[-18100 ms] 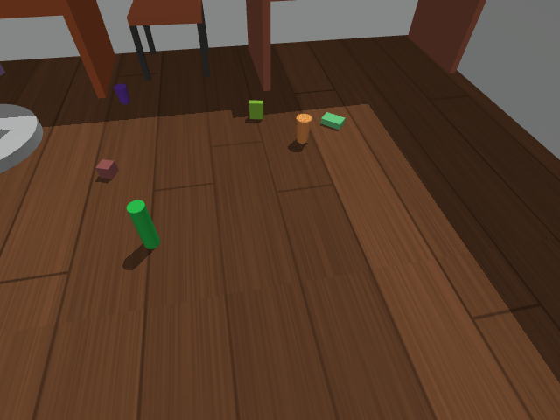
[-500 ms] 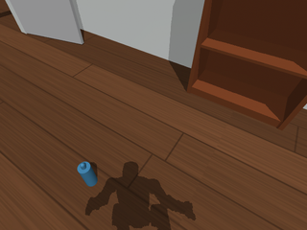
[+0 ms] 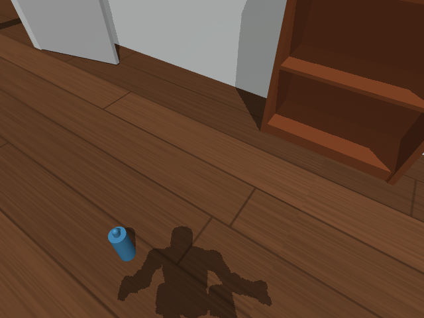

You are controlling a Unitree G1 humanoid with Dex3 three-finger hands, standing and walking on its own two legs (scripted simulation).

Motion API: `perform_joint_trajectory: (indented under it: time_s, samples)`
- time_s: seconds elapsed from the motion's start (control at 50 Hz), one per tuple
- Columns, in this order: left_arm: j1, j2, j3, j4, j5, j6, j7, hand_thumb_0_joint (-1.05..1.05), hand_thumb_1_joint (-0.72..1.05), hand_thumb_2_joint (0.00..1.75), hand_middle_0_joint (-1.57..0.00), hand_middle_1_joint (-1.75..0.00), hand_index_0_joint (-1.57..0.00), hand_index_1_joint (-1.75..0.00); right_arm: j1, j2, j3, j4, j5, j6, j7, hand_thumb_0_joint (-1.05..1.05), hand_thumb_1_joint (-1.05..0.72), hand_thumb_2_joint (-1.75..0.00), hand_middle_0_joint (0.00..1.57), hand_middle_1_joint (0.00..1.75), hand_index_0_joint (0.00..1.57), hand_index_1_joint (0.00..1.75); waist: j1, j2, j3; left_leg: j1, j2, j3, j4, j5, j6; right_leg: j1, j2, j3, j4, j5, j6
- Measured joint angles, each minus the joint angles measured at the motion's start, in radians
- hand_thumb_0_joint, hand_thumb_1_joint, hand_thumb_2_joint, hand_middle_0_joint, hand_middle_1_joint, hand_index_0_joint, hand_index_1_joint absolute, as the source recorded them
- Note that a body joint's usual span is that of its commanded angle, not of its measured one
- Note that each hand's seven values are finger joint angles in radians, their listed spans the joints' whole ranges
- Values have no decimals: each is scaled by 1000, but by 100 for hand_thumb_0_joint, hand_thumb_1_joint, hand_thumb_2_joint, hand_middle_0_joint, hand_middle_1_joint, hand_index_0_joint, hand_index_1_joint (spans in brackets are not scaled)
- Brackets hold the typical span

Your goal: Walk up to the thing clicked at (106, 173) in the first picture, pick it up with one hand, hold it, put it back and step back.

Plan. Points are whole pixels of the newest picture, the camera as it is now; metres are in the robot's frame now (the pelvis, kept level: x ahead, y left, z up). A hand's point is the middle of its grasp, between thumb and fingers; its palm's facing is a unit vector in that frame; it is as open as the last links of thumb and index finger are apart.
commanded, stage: walk up
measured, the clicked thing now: out of the picture -1.02 -0.32 -0.75
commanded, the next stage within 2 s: none
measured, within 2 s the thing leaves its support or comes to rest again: neither
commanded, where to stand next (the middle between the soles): +0.43 -0.03 m, yaw -3 degrees
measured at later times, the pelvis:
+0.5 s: pelvis +0.13 +0.03 -0.01, yaw -6 degrees
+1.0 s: pelvis +0.35 +0.06 -0.04, yaw -35 degrees
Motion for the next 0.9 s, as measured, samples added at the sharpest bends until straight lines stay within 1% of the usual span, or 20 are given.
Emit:
perform_joint_trajectory:
  time_s: [0.02,0.06,0.1,0.14,0.16,0.2,0.24,0.3,0.38,0.42,0.46,0.5,0.54,0.58,0.6,0.64,0.68,0.78,0.84,0.9]
  samples:
    - [16,2,10,-15,4,-3,-6,0,90,90,-21,-30,-21,-30,15,-5,-8,-11,-5,0,6,1,-90,-90,21,30,20,30,2,1,-10,-19,1,4,45,-54,15,-6,2,0,18,-27,-9]
    - [39,10,27,-46,11,-12,-14,0,90,90,-21,-30,-21,-30,38,-15,-23,-29,-14,-1,13,1,-90,-90,21,30,20,30,8,-5,-11,-78,3,36,170,-92,20,-1,-5,-6,15,16,-21]
    - [63,16,38,-71,16,-20,-17,0,90,90,-21,-30,-21,-30,50,-31,-36,-39,-18,-3,19,1,-90,-90,21,30,20,30,20,-3,0,-130,13,56,253,-117,22,13,-7,-9,9,35,-17]
    - [92,28,43,-86,22,-16,-22,0,90,90,-21,-30,-21,-30,61,-44,-50,-53,-18,-9,27,1,-90,-90,20,30,20,30,29,-2,7,-152,28,66,234,-125,26,28,-8,-9,10,15,-8]
    - [107,39,45,-90,23,-8,-25,0,90,90,-21,-30,-21,-30,67,-46,-57,-63,-17,-18,30,1,-90,-90,20,30,20,30,29,-8,11,-145,32,73,183,-88,27,29,-12,-7,27,-3,-3]
    - [134,60,48,-95,21,13,-26,0,90,90,-21,-30,-21,-30,81,-49,-75,-91,-23,-45,28,1,-90,-90,20,30,20,30,24,-33,20,-123,22,97,128,76,8,-16,-29,17,174,-107,-20]
    - [152,70,48,-84,17,33,-19,0,90,90,-21,-30,-21,-30,100,-43,-85,-115,-26,-61,19,1,-90,-90,21,30,20,30,2,-51,17,-112,12,110,144,66,1,-112,9,91,411,-178,-32]
    - [163,85,42,-88,3,31,-22,0,91,90,-20,-30,-21,-30,138,-31,-76,-129,-13,-58,13,1,-90,-90,21,30,20,30,-14,-76,20,-45,1,123,84,52,8,-220,31,122,576,-118,-30]
    - [160,84,38,-113,-1,15,-36,0,91,90,-20,-30,-21,-30,180,-24,-67,-148,-7,-61,12,1,-90,-90,21,30,20,30,-20,-82,36,50,-3,141,-4,55,3,-301,-4,110,505,-37,4]
    - [146,80,35,-129,0,13,-44,0,91,90,-20,-30,-20,-30,195,-24,-64,-161,-5,-62,14,1,-90,-90,21,30,20,30,-24,-76,49,87,-2,148,-29,46,-1,-321,-25,100,422,1,10]
    - [141,65,34,-162,-6,30,-55,0,91,90,-20,-30,-20,-30,191,-34,-72,-178,-3,-44,25,1,-90,-90,21,30,20,30,-13,-56,64,125,8,178,-30,17,-12,-340,-53,56,376,52,7]
    - [146,49,28,-185,-6,45,-66,0,91,90,-20,-30,-21,-30,170,-48,-85,-199,-1,-26,28,1,-90,-90,21,30,21,30,-9,-24,66,151,23,218,1,-34,-23,-342,-74,13,344,86,1]
    - [152,43,25,-203,-3,51,-71,0,91,90,-21,-30,-21,-30,147,-57,-94,-229,2,-17,27,1,-90,-90,21,30,21,30,-14,6,61,159,40,249,71,-107,-35,-320,-82,-8,315,74,-10]
    - [154,52,30,-228,-1,38,-65,0,91,90,-21,-30,-21,-30,132,-59,-98,-260,7,-10,28,1,-90,-90,21,30,21,30,-15,33,54,123,75,260,230,-202,-31,-283,-62,-10,287,72,-18]
    - [146,50,36,-242,0,25,-52,0,91,90,-21,-30,-21,-30,114,-60,-99,-267,11,-1,27,1,-90,-90,21,30,20,30,-5,56,66,79,99,230,365,-215,-12,-290,-39,-10,332,55,-9]
    - [141,38,38,-272,-8,5,-28,0,91,90,-21,-30,-21,-30,67,-59,-92,-280,19,20,32,1,-90,-90,20,30,20,30,23,75,85,-38,52,106,612,-244,-8,-301,-13,20,387,11,-5]
    - [147,14,25,-288,-15,-2,-13,0,91,90,-21,-30,-21,-30,23,-63,-79,-300,25,21,39,1,-91,-90,20,30,20,30,40,96,98,-138,11,33,715,-265,-8,-271,11,58,351,14,-6]
    - [191,-8,0,-316,-3,-7,3,0,90,90,-21,-30,-21,-30,-15,-60,-58,-371,22,5,63,1,-91,-90,20,30,20,30,52,106,82,-310,20,0,566,-157,-25,-196,34,168,205,54,1]
    - [218,5,3,-339,3,-13,4,0,90,90,-21,-30,-21,-30,10,-71,-61,-387,7,7,73,1,-91,-90,21,30,20,30,59,92,59,-347,23,-5,444,-98,-39,-167,35,238,168,41,-2]
    - [240,31,14,-358,7,-9,8,0,90,90,-21,-30,-21,-30,43,-93,-76,-381,-5,12,71,1,-90,-90,21,30,20,30,59,77,34,-334,15,-1,329,-18,-41,-154,37,306,182,0,11]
